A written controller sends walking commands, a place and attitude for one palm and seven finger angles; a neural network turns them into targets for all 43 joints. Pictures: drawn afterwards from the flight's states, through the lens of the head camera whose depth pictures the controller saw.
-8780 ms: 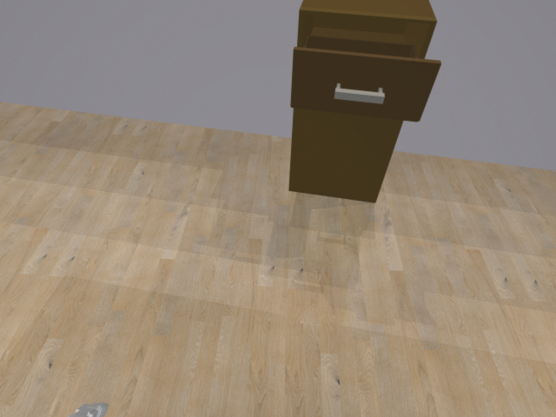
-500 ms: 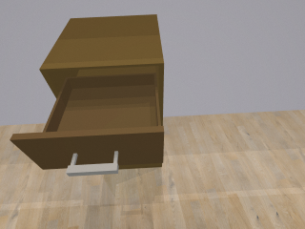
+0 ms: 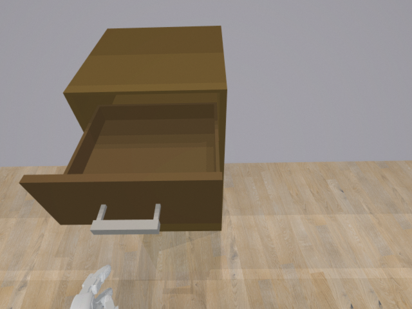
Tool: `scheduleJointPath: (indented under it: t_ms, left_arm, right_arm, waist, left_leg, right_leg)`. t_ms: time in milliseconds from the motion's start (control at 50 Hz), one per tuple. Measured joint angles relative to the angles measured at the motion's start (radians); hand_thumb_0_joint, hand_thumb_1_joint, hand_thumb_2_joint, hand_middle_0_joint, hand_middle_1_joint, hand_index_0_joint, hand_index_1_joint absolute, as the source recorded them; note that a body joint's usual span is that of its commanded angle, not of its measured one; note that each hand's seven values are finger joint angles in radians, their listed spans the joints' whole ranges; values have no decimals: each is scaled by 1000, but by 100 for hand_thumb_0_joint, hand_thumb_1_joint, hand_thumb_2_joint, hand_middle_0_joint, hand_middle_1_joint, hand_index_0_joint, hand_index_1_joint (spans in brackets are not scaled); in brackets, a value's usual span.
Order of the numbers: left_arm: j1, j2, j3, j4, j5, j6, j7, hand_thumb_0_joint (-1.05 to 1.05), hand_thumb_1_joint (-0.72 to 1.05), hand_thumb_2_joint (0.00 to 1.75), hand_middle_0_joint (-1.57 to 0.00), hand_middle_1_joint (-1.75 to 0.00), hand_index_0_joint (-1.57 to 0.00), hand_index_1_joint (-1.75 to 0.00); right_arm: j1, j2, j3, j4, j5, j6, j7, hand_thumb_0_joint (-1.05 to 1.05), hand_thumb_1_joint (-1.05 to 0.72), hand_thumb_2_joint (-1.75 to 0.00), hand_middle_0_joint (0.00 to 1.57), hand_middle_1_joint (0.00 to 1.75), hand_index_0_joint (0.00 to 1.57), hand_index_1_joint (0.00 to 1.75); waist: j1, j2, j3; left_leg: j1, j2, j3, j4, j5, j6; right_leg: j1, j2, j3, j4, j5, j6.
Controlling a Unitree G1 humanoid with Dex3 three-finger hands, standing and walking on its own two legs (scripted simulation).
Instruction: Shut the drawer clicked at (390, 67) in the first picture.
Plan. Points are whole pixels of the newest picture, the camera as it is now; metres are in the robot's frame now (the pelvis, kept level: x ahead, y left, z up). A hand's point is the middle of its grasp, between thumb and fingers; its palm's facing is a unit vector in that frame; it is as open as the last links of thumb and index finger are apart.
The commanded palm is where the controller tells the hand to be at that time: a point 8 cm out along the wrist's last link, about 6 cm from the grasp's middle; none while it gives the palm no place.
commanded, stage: raise the hand and make a fist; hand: left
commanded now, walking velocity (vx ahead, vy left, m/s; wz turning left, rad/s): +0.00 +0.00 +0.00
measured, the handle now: (128, 217) +0.30 +0.19 -0.01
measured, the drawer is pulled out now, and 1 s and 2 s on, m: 0.30 0.30 0.30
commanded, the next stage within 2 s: bring the fist close to the handle in 1.76 s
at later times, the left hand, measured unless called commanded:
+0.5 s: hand (127, 302) +0.14 +0.15 +0.00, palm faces +0.04 -1.00 -0.03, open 4.8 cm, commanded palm +0.11 +0.20 +0.00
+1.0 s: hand (119, 295) +0.14 +0.15 +0.05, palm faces +0.07 -1.00 -0.03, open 3.1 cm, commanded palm +0.09 +0.19 +0.06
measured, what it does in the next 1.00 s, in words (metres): lowers itself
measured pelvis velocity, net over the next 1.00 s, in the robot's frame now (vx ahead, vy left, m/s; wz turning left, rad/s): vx -0.01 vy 0.01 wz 0.02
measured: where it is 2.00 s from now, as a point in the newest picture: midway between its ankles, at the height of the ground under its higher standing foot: outside the picture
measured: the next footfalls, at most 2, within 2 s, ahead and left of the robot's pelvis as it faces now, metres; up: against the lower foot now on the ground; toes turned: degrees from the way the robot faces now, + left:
none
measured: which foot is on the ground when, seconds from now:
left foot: down 0.00-1.00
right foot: down 0.00-1.00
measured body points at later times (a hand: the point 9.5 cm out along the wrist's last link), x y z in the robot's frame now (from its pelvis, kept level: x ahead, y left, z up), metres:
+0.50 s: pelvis -0.03 +0.00 -0.07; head +0.02 -0.01 +0.38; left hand +0.14 +0.20 +0.00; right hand +0.20 -0.18 -0.13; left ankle -0.03 +0.12 -0.73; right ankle +0.02 -0.10 -0.73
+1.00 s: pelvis -0.01 +0.01 -0.05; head +0.02 +0.01 +0.40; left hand +0.13 +0.20 +0.05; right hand +0.20 -0.21 -0.10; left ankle -0.03 +0.12 -0.73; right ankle +0.02 -0.10 -0.73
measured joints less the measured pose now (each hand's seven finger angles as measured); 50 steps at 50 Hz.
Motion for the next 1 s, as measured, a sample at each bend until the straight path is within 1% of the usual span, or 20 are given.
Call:
scheduleJointPath:
  t_ms: [20,60,80,120,160,200,220,240,260,280,300,360,420,460,500,580,660,760,860,1000]
  left_arm:
    - [-12,-5,9,-59,-13,-50,-12,2,94,89,-24,-34,-23,-33]
    - [-38,-19,31,-129,-36,-157,-54,2,94,89,-26,-37,-25,-36]
    - [-40,-28,47,-118,-50,-188,-77,1,93,89,-27,-38,-24,-36]
    - [-19,-40,68,-90,-76,-300,-146,1,93,89,-30,-41,-22,-37]
    - [30,-40,58,-135,-71,-413,-209,1,92,89,-34,-45,-24,-40]
    - [93,-34,37,-223,-53,-511,-245,1,92,90,-37,-49,-28,-44]
    - [117,-30,30,-266,-47,-548,-257,1,92,90,-39,-51,-31,-47]
    - [133,-27,25,-300,-43,-570,-264,1,91,90,-41,-53,-34,-49]
    - [140,-26,22,-328,-45,-575,-269,1,91,90,-43,-55,-37,-52]
    - [142,-25,19,-352,-50,-565,-272,1,91,90,-45,-57,-40,-54]
    - [140,-24,16,-374,-54,-543,-275,1,91,90,-47,-59,-42,-57]
    - [135,-16,5,-435,-53,-444,-282,1,91,90,-53,-66,-50,-64]
    - [134,-7,-11,-486,-45,-358,-284,1,90,90,-59,-72,-57,-71]
    - [131,-4,-18,-513,-41,-322,-281,2,90,90,-63,-77,-62,-76]
    - [129,-4,-19,-532,-43,-300,-274,2,90,90,-67,-81,-66,-80]
    - [135,-9,-11,-556,-44,-272,-250,2,90,90,-75,-89,-74,-89]
    - [168,-8,-12,-588,-41,-257,-226,2,90,90,-83,-98,-82,-98]
    - [236,-7,-33,-653,-29,-264,-191,2,90,90,-93,-109,-92,-108]
    - [294,-14,-68,-722,-6,-271,-162,2,90,90,-103,-120,-102,-119]
    - [345,-7,-83,-798,7,-240,-148,2,90,90,-117,-135,-116,-134]
  right_arm:
    - [-16,-17,-10,-34,-5,-24,3,2,-92,-90,20,30,21,30]
    - [-60,-45,-31,-109,-14,-60,18,2,-92,-90,20,30,20,30]
    - [-87,-54,-41,-148,-17,-73,29,2,-92,-90,20,30,20,30]
    - [-137,-63,-58,-225,-22,-94,51,2,-91,-90,20,30,20,30]
    - [-171,-68,-79,-295,-28,-111,68,1,-91,-90,19,30,20,30]
    - [-199,-73,-94,-345,-34,-116,80,1,-91,-90,19,30,20,30]
    - [-213,-75,-97,-364,-34,-112,84,1,-91,-90,19,30,20,30]
    - [-226,-75,-96,-378,-32,-104,86,1,-91,-90,19,30,20,30]
    - [-236,-74,-92,-392,-28,-93,86,1,-91,-90,19,30,20,30]
    - [-245,-70,-84,-404,-23,-82,84,1,-91,-90,19,30,20,30]
    - [-249,-63,-74,-417,-19,-71,80,1,-91,-90,19,30,20,30]
    - [-242,-28,-33,-446,-12,-40,69,1,-91,-90,19,30,20,30]
    - [-213,18,10,-454,-12,-15,61,1,-90,-90,19,30,20,30]
    - [-188,45,34,-447,-13,-5,57,1,-90,-90,20,30,21,30]
    - [-161,63,50,-435,-14,4,55,1,-90,-90,20,30,21,30]
    - [-114,68,58,-408,-11,15,52,1,-90,-90,20,30,21,30]
    - [-79,41,40,-392,-7,14,46,1,-90,-90,20,30,21,30]
    - [-61,-2,0,-394,-3,0,41,2,-90,-90,20,30,21,30]
    - [-71,-23,-25,-420,-1,-4,41,2,-90,-90,20,30,20,30]
    - [-104,-4,-13,-466,1,8,48,1,-90,-90,19,30,20,30]
  waist:
    - [-7,0,-16]
    - [-11,-7,-47]
    - [-12,-14,-64]
    - [-12,-40,-93]
    - [4,-66,-109]
    - [22,-80,-122]
    - [29,-82,-126]
    - [36,-80,-129]
    - [43,-76,-129]
    - [50,-70,-126]
    - [58,-64,-123]
    - [71,-43,-118]
    - [70,-22,-116]
    - [65,-10,-115]
    - [58,-3,-114]
    - [41,5,-107]
    - [26,4,-101]
    - [14,0,-102]
    - [13,-6,-107]
    - [29,-3,-115]
  left_leg:
    - [-37,-3,-7,32,-9,2]
    - [-119,-4,-4,106,-34,2]
    - [-164,-2,2,148,-50,1]
    - [-264,4,13,246,-90,-1]
    - [-354,13,14,348,-135,-5]
    - [-425,19,5,439,-175,-8]
    - [-455,20,-2,480,-192,-11]
    - [-483,20,-12,516,-207,-10]
    - [-506,20,-22,546,-218,-8]
    - [-524,20,-32,569,-226,-11]
    - [-539,19,-40,586,-232,-12]
    - [-560,18,-59,607,-236,-9]
    - [-557,18,-68,598,-232,-8]
    - [-550,19,-68,585,-226,-6]
    - [-540,19,-65,571,-221,-4]
    - [-517,18,-53,544,-212,0]
    - [-495,16,-42,521,-208,5]
    - [-469,14,-35,504,-209,11]
    - [-444,12,-30,495,-216,16]
    - [-406,11,-32,479,-221,19]
  right_leg:
    - [-33,-6,-6,29,-10,1]
    - [-116,-12,-3,101,-33,-1]
    - [-165,-13,4,144,-47,-3]
    - [-272,-14,17,243,-81,-7]
    - [-361,-12,20,338,-118,-14]
    - [-426,-12,15,412,-134,-18]
    - [-452,-13,9,447,-143,-20]
    - [-473,-15,1,479,-166,-21]
    - [-489,-17,-8,504,-188,-22]
    - [-501,-19,-16,523,-203,-23]
    - [-510,-21,-24,535,-210,-23]
    - [-518,-23,-41,542,-212,-23]
    - [-508,-22,-51,524,-206,-22]
    - [-498,-20,-51,509,-198,-20]
    - [-490,-19,-48,495,-192,-17]
    - [-473,-18,-37,471,-181,-12]
    - [-456,-18,-27,452,-175,-6]
    - [-433,-17,-19,435,-174,0]
    - [-410,-19,-14,428,-179,6]
    - [-369,-18,-15,410,-183,10]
